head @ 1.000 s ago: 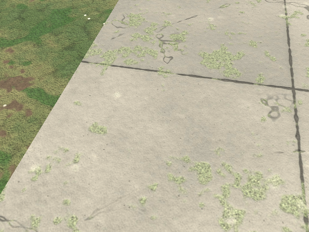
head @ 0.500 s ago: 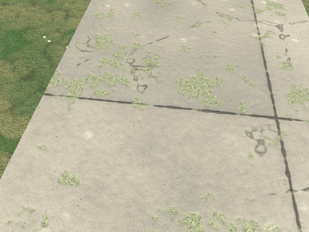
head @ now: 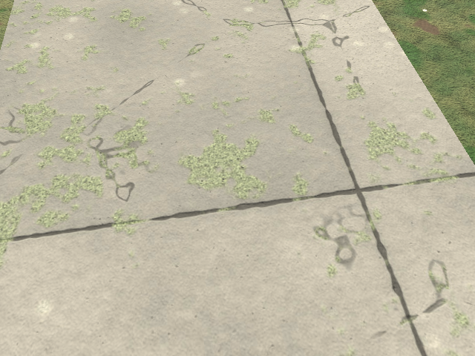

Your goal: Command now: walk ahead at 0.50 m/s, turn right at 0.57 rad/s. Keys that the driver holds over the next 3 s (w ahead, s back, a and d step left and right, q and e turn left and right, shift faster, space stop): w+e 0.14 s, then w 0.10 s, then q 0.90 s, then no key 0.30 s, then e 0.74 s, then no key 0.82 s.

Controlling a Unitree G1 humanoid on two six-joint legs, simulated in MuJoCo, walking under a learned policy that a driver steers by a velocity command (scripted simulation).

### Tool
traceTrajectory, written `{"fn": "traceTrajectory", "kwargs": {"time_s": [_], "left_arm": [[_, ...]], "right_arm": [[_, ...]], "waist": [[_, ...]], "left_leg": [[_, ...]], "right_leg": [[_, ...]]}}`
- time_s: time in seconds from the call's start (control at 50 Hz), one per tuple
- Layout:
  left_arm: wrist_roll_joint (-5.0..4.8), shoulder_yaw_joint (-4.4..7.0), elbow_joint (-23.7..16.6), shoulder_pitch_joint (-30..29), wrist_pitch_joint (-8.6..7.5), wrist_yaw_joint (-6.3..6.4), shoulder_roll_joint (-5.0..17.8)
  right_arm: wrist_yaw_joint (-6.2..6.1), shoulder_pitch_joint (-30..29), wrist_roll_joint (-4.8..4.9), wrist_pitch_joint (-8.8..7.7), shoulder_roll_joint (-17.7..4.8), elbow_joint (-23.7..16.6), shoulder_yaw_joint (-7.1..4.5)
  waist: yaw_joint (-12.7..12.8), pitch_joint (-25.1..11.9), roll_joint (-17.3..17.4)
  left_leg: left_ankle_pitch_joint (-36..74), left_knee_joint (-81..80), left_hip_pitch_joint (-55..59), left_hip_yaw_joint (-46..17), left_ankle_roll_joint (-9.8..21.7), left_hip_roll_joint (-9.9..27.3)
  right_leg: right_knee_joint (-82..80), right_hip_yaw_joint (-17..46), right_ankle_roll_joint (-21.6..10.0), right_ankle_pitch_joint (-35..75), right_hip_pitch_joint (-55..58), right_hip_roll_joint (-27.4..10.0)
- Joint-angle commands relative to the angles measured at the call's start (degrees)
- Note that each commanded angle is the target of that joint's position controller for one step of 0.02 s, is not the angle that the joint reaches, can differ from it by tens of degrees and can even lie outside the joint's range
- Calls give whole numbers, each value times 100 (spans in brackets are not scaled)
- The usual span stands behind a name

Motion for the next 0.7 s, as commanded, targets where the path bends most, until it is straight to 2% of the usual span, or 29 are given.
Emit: {"fn": "traceTrajectory", "kwargs": {"time_s": [0.02,0.1,0.14,0.18,0.24,0.26,0.28,0.3,0.32,0.34,0.36,0.38,0.4,0.42,0.44,0.46,0.5,0.54,0.58,0.62,0.66,0.7], "left_arm": [[-7,238,-444,-167,-124,120,906],[-66,269,-327,110,-55,215,983],[-86,283,-241,323,-23,226,1017],[-100,258,-150,468,-9,231,924],[-55,246,-59,517,12,238,867],[-31,227,-64,404,35,236,817],[3,169,-98,375,40,234,644],[115,71,-219,563,31,260,430],[-7,-1,-120,1446,-8,266,217],[10,49,-37,1427,-22,259,657],[-5,115,-140,746,6,255,893],[68,108,-248,211,34,277,888],[145,105,-379,-79,41,291,803],[165,93,-433,-132,49,296,686],[141,60,-440,-87,64,303,541],[113,31,-425,-43,82,324,424],[87,15,-411,-77,129,375,391],[71,33,-388,-197,201,406,450],[59,53,-431,-445,272,409,475],[49,58,-513,-712,286,389,456],[29,68,-574,-874,215,348,463],[5,100,-524,-715,96,290,482]], "right_arm": [[-32,118,-74,49,-461,-334,-131],[17,-758,-39,21,-245,-532,-23],[66,-1065,32,-19,-295,-620,-27],[126,-1115,65,-69,-409,-635,-57],[177,-890,55,-143,-569,-599,-129],[162,-549,7,-163,-622,-497,-172],[135,-84,-100,-197,-783,-387,-240],[132,552,-228,-224,-1113,-355,-297],[180,1015,-216,-129,-1413,-87,-398],[239,1086,57,-85,-974,-87,-281],[236,666,117,-35,-717,-190,-188],[230,326,73,25,-561,-276,-111],[215,124,61,61,-490,-279,-74],[182,101,25,79,-454,-246,-54],[164,89,8,109,-507,-203,-73],[141,105,-1,146,-661,-176,-130],[71,164,23,242,-938,-156,-239],[-1,150,102,359,-1052,-176,-301],[-58,125,154,470,-1026,-194,-313],[-96,121,167,566,-975,-208,-315],[-129,126,157,644,-942,-231,-322],[-167,9,176,713,-903,-299,-318]], "waist": [[-205,-444,-271],[143,-302,-495],[279,-292,-554],[307,-319,-620],[160,-305,-812],[-49,-354,-856],[-262,-715,-768],[-397,-1596,-105],[-185,-2247,1696],[-268,-2166,1264],[-353,-1495,669],[-340,-1095,171],[-245,-799,66],[-133,-789,181],[-52,-789,383],[-13,-857,523],[-6,-1059,572],[-35,-1181,534],[-85,-1093,549],[-153,-908,625],[-192,-770,719],[-45,-763,743]], "left_leg": [[568,-727,-414,8,-243,83],[2108,-2517,31,75,-340,-256],[2417,-2958,270,56,-325,-406],[2393,-3263,284,-50,-221,-385],[1802,-3472,511,-23,62,-366],[1788,-3716,867,141,213,-445],[2199,-3791,1634,144,421,-348],[3632,-3394,3100,-783,873,540],[3799,-3779,4689,-3021,1971,1612],[2998,-4159,4701,-3724,2012,1696],[2977,-4166,4112,-2997,1796,1476],[3510,-4177,3454,-2329,1619,1172],[4149,-4196,2910,-1976,1576,999],[4571,-4233,2614,-1701,1487,774],[4823,-4266,2451,-1488,1438,591],[5045,-4271,2361,-1370,1462,529],[5052,-4280,2251,-1379,1566,565],[4339,-4353,2050,-1431,1514,528],[3245,-4441,1792,-1542,1403,433],[2199,-4483,1617,-1731,1327,328],[1818,-4385,1655,-2004,1281,286],[1890,-4109,1741,-2216,1136,177]], "right_leg": [[-1130,1551,-1139,1618,336,-1473],[-1020,1197,-744,897,8,-1073],[-932,1394,-666,556,48,-1141],[-673,1614,-615,339,441,-1323],[-243,1950,-491,564,919,-1584],[123,1835,-365,1239,1021,-1467],[926,1555,-150,2044,1019,-1127],[2401,1201,140,1226,357,-718],[4385,628,653,-1960,-1402,127],[5023,901,737,-2730,-1999,-93],[5225,774,795,-2337,-2231,-372],[5023,530,841,-2044,-2151,-564],[4613,461,877,-1813,-2057,-731],[4176,451,889,-1662,-1726,-849],[3705,386,926,-1625,-1494,-828],[3320,283,980,-1674,-1334,-747],[2755,216,1074,-1573,-1076,-615],[2376,246,1100,-1067,-811,-532],[2098,307,1100,-784,-659,-470],[1766,361,1076,-706,-579,-410],[1312,397,1028,-737,-500,-359],[385,370,921,-348,-102,-354]]}}
Next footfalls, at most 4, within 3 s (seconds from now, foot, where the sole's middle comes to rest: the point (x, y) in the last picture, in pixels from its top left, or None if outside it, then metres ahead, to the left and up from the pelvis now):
0.28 left None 0.35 0.14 -0.78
0.74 right None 0.38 -0.08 -0.78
1.16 left None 0.31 0.18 -0.78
1.56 right None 0.39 -0.05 -0.78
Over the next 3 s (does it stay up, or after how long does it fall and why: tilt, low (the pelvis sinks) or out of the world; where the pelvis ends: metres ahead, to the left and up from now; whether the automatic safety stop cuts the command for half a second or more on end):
stays up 0.33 0.03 0.00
